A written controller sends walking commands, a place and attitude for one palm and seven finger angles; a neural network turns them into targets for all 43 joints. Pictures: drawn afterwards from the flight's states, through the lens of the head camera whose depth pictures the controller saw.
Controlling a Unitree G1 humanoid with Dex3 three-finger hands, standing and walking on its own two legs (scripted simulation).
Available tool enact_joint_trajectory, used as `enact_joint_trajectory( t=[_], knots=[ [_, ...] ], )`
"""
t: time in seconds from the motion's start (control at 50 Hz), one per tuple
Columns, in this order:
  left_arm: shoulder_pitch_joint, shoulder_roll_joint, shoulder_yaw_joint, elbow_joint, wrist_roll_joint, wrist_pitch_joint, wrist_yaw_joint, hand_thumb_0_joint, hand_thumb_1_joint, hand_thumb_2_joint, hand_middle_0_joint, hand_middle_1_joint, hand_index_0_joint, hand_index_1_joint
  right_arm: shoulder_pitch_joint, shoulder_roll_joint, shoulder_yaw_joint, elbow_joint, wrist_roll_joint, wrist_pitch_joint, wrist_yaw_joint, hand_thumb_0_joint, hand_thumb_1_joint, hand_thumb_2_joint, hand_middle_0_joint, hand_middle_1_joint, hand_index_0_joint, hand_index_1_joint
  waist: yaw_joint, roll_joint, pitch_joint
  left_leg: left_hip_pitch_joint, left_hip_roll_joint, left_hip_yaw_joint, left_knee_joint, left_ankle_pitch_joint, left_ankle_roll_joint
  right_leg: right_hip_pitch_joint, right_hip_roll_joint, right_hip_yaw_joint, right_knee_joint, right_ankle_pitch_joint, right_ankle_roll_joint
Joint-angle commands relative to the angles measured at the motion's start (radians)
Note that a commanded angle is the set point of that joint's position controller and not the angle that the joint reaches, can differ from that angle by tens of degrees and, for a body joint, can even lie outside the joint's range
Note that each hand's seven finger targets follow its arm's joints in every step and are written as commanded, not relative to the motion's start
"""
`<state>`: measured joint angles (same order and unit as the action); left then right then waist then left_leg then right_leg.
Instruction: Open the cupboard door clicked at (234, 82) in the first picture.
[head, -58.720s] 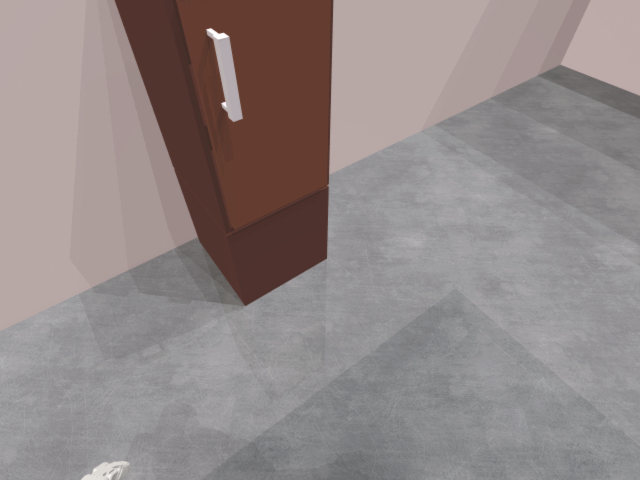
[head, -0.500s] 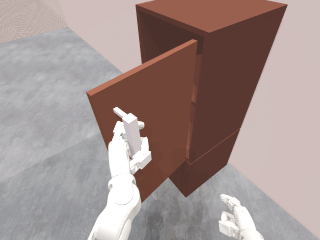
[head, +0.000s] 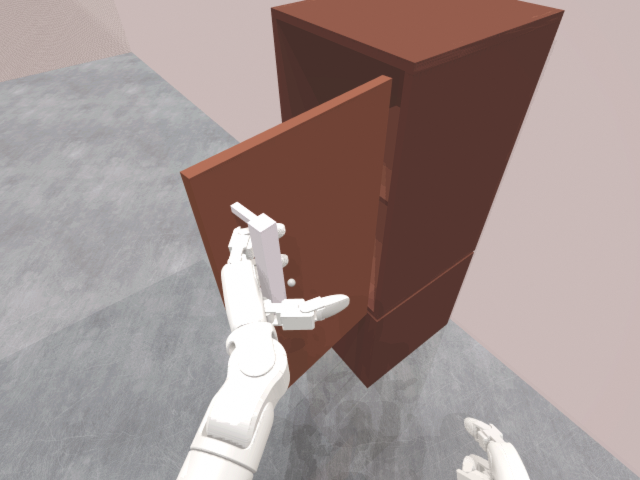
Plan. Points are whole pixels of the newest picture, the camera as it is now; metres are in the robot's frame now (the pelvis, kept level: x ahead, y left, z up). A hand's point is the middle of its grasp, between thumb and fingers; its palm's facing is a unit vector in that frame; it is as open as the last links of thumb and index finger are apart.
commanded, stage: open thumb and fingers to let go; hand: left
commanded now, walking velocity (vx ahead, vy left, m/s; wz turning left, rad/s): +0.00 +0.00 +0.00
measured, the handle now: (259, 263) +0.35 +0.10 +0.11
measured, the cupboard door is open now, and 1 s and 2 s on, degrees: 98 100 100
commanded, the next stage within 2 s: slide the hand sideways off the handle in 0.30 s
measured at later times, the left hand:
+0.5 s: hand (287, 291) +0.31 +0.06 +0.11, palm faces +0.11 -0.99 -0.06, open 15.3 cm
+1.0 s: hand (272, 327) +0.26 +0.07 +0.11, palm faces -0.10 -0.99 -0.02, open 16.4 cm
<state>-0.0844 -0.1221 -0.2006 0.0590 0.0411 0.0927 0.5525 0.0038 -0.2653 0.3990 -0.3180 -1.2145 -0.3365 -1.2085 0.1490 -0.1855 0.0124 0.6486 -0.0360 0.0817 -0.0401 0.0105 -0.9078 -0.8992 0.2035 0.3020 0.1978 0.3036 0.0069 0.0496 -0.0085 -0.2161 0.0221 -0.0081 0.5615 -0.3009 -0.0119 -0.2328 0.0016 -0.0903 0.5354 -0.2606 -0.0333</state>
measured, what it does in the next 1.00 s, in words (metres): stands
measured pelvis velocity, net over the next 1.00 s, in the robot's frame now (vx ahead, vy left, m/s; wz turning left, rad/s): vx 0.00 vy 0.01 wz -0.03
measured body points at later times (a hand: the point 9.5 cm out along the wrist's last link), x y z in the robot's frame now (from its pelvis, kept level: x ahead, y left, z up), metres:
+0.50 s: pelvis -0.02 +0.02 -0.01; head -0.03 +0.01 +0.44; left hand +0.29 +0.12 +0.12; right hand +0.17 -0.18 -0.10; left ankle +0.00 +0.13 -0.73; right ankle +0.02 -0.10 -0.73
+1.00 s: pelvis +0.00 +0.01 +0.00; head -0.02 -0.01 +0.45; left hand +0.26 +0.13 +0.11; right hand +0.18 -0.20 -0.08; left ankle +0.00 +0.13 -0.73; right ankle +0.02 -0.10 -0.73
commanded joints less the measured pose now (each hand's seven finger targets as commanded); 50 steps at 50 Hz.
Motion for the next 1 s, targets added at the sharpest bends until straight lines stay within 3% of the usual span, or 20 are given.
enact_joint_trajectory(
  t=[0.0,0.06,0.12,0.26,0.38,0.4,0.42,0.44,0.46,0.48,0.5,0.52,0.54,0.56,0.58,0.62,0.68,0.76,0.86,0.98],
  knots=[
    [-0.380,-0.023,0.016,-0.194,0.028,-0.067,0.019,0.000,-0.500,0.300,-0.258,-0.950,-0.258,-0.950,-0.171,-0.062,-0.015,-0.166,0.000,-0.047,-0.003,0.000,-0.900,-0.900,0.200,0.300,0.200,0.300,0.016,-0.128,-0.166,0.012,-0.039,0.007,-0.058,0.098,0.029,0.034,-0.035,0.072,-0.146,-0.019,-0.001],
    [-0.390,-0.050,-0.003,-0.164,0.035,-0.062,0.030,0.000,-0.500,0.300,-0.233,-0.800,-0.233,-0.800,-0.160,-0.061,-0.015,-0.160,-0.001,-0.044,0.001,0.000,-0.900,-0.900,0.200,0.300,0.200,0.300,0.017,-0.132,-0.173,0.011,-0.033,0.000,-0.064,0.112,0.025,0.031,-0.026,0.051,-0.122,0.010,-0.006],
    [-0.418,-0.069,-0.016,-0.158,0.035,-0.057,0.039,0.000,-0.500,0.300,-0.208,-0.650,-0.208,-0.650,-0.170,-0.060,-0.014,-0.162,0.001,-0.038,0.007,0.000,-0.900,-0.900,0.200,0.300,0.200,0.300,0.013,-0.091,-0.175,0.007,-0.031,-0.001,-0.064,0.106,0.022,0.017,-0.021,0.042,-0.100,0.015,-0.011],
    [-0.443,-0.077,-0.019,-0.138,0.037,-0.042,0.057,0.000,-0.500,0.300,-0.150,-0.300,-0.150,-0.300,-0.175,-0.061,-0.014,-0.161,0.002,-0.029,0.016,0.000,-0.900,-0.900,0.200,0.300,0.200,0.300,0.016,-0.129,-0.183,-0.013,-0.023,-0.011,-0.062,0.101,0.016,0.004,-0.012,0.028,-0.076,0.008,-0.012],
    [-0.489,-0.094,-0.025,-0.126,0.041,-0.028,0.074,0.000,-0.500,0.300,-0.150,-0.300,-0.150,-0.300,-0.182,-0.060,-0.011,-0.157,0.001,-0.026,0.020,0.000,-0.900,-0.900,0.200,0.300,0.200,0.300,0.014,-0.098,-0.193,-0.028,-0.025,-0.015,-0.060,0.073,0.013,-0.020,-0.009,0.023,-0.050,-0.014,-0.015],
    [-0.417,-0.041,-0.232,-0.115,0.114,-0.074,-0.147,0.000,-0.500,0.300,-0.150,-0.300,-0.150,-0.300,-0.080,-0.094,-0.013,-0.135,0.002,-0.019,0.024,0.000,-0.900,-0.900,0.200,0.300,0.200,0.300,-0.067,-0.190,-0.148,0.009,-0.017,-0.022,-0.062,0.117,0.030,-0.053,-0.013,0.051,-0.030,0.065,-0.013],
    [-0.488,0.036,-0.156,-0.173,0.073,-0.124,-0.260,0.000,-0.500,0.300,-0.150,-0.300,-0.150,-0.300,-0.079,-0.092,-0.014,-0.175,0.014,-0.022,0.010,0.000,-0.900,-0.900,0.200,0.300,0.200,0.300,-0.042,-0.141,-0.215,0.012,-0.024,-0.016,-0.053,0.142,0.036,-0.026,-0.013,0.047,-0.015,0.112,-0.016],
    [-0.527,0.076,-0.150,-0.203,0.052,-0.158,-0.351,0.000,-0.500,0.300,-0.150,-0.300,-0.150,-0.300,-0.083,-0.093,-0.010,-0.191,0.018,-0.031,-0.003,0.000,-0.900,-0.900,0.200,0.300,0.200,0.300,-0.040,-0.090,-0.263,0.044,-0.029,-0.013,-0.046,0.144,0.039,-0.007,-0.014,0.051,-0.011,0.133,-0.017],
    [-0.518,0.091,-0.150,-0.195,0.021,-0.178,-0.430,0.000,-0.500,0.300,-0.150,-0.300,-0.150,-0.300,-0.079,-0.094,-0.004,-0.202,0.029,-0.038,-0.012,0.000,-0.900,-0.900,0.200,0.300,0.200,0.300,-0.044,-0.031,-0.251,0.054,-0.030,-0.014,-0.046,0.135,0.035,-0.016,-0.015,0.049,-0.007,0.124,-0.022],
    [-0.531,0.091,-0.154,-0.176,-0.021,-0.187,-0.506,0.000,-0.500,0.300,-0.150,-0.300,-0.150,-0.300,-0.084,-0.093,0.006,-0.209,0.037,-0.052,-0.017,0.000,-0.900,-0.900,0.200,0.300,0.200,0.300,-0.052,-0.017,-0.236,0.055,-0.032,-0.025,-0.052,0.114,0.034,-0.030,-0.013,0.041,-0.006,0.106,-0.024],
    [-0.518,0.071,-0.136,-0.164,-0.074,-0.181,-0.546,0.000,-0.500,0.300,-0.150,-0.300,-0.150,-0.300,-0.098,-0.088,0.013,-0.224,0.051,-0.068,-0.021,0.000,-0.900,-0.900,0.200,0.300,0.200,0.300,-0.042,-0.006,-0.210,0.040,-0.030,-0.033,-0.062,0.078,0.029,-0.038,-0.007,0.032,-0.010,0.070,-0.024],
    [-0.503,0.058,-0.108,-0.143,-0.125,-0.166,-0.561,0.000,-0.500,0.300,-0.150,-0.300,-0.150,-0.300,-0.111,-0.088,0.020,-0.230,0.059,-0.085,-0.024,0.000,-0.900,-0.900,0.200,0.300,0.200,0.300,-0.035,-0.040,-0.178,0.019,-0.028,-0.045,-0.077,0.033,0.025,-0.044,-0.001,0.022,-0.016,0.030,-0.020],
    [-0.487,0.049,-0.079,-0.131,-0.163,-0.150,-0.559,0.000,-0.500,0.300,-0.150,-0.300,-0.150,-0.300,-0.119,-0.090,0.021,-0.231,0.064,-0.100,-0.025,0.000,-0.900,-0.900,0.200,0.300,0.200,0.300,-0.030,-0.071,-0.164,0.008,-0.026,-0.048,-0.085,0.007,0.023,-0.048,0.003,0.016,-0.025,0.005,-0.015],
    [-0.438,0.044,-0.049,-0.139,-0.191,-0.139,-0.549,0.000,-0.500,0.300,-0.150,-0.300,-0.150,-0.300,-0.124,-0.090,0.021,-0.239,0.066,-0.117,-0.021,0.000,-0.900,-0.900,0.200,0.300,0.200,0.300,-0.007,-0.091,-0.174,0.000,-0.026,-0.051,-0.095,0.000,0.020,-0.032,0.006,0.012,-0.028,-0.008,-0.013],
    [-0.393,0.056,-0.023,-0.148,-0.201,-0.131,-0.534,0.000,-0.500,0.300,-0.150,-0.300,-0.150,-0.300,-0.120,-0.094,0.021,-0.240,0.065,-0.130,-0.016,0.000,-0.900,-0.900,0.200,0.300,0.200,0.300,0.003,-0.106,-0.175,-0.013,-0.025,-0.051,-0.099,0.007,0.017,-0.021,0.004,0.008,-0.025,-0.004,-0.010],
    [-0.355,0.064,-0.014,-0.199,-0.183,-0.126,-0.504,0.000,-0.500,0.300,-0.150,-0.300,-0.150,-0.300,-0.113,-0.098,0.016,-0.245,0.063,-0.144,0.000,0.000,-0.900,-0.900,0.200,0.300,0.200,0.300,0.009,-0.130,-0.174,-0.018,-0.020,-0.048,-0.101,0.023,0.015,-0.023,0.004,0.006,-0.020,0.002,-0.006],
    [-0.290,0.106,-0.003,-0.265,-0.127,-0.137,-0.464,0.000,-0.500,0.300,-0.150,-0.300,-0.150,-0.300,-0.102,-0.098,0.006,-0.256,0.055,-0.150,0.022,0.000,-0.900,-0.900,0.200,0.300,0.200,0.300,0.020,-0.101,-0.175,-0.023,-0.019,-0.030,-0.094,0.033,0.017,-0.021,0.000,0.019,-0.020,0.000,-0.007],
    [-0.163,0.157,0.015,-0.340,-0.094,-0.141,-0.469,0.000,-0.500,0.300,-0.150,-0.300,-0.150,-0.300,-0.096,-0.101,0.002,-0.274,0.051,-0.147,0.033,0.000,-0.900,-0.900,0.200,0.300,0.200,0.300,0.035,-0.110,-0.183,-0.022,-0.019,-0.011,-0.081,0.077,0.024,0.012,0.000,0.034,-0.026,0.041,-0.009],
    [-0.038,0.193,0.045,-0.442,-0.105,-0.113,-0.494,0.000,-0.500,0.300,-0.150,-0.300,-0.150,-0.300,-0.107,-0.095,0.008,-0.292,0.053,-0.145,0.028,0.000,-0.900,-0.900,0.200,0.300,0.200,0.300,0.035,-0.077,-0.155,-0.021,-0.024,0.010,-0.074,0.089,0.028,0.027,-0.003,0.047,-0.045,0.071,-0.003],
    [0.059,0.231,0.085,-0.538,-0.133,-0.105,-0.515,0.000,-0.500,0.300,-0.150,-0.300,-0.150,-0.300,-0.106,-0.094,0.015,-0.301,0.051,-0.164,0.011,0.000,-0.900,-0.900,0.200,0.300,0.200,0.300,0.019,-0.099,-0.131,-0.025,-0.033,0.013,-0.056,0.082,0.036,0.025,-0.009,0.064,-0.064,0.075,0.010]
  ],
)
